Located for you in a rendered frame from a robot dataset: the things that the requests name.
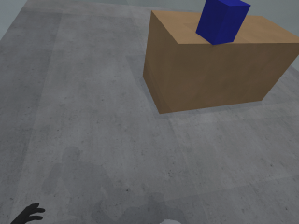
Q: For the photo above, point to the pedestal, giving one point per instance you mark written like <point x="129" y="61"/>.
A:
<point x="185" y="72"/>

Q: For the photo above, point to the left robot hand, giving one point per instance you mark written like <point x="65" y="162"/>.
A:
<point x="24" y="216"/>

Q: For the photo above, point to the carton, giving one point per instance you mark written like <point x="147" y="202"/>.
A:
<point x="221" y="20"/>

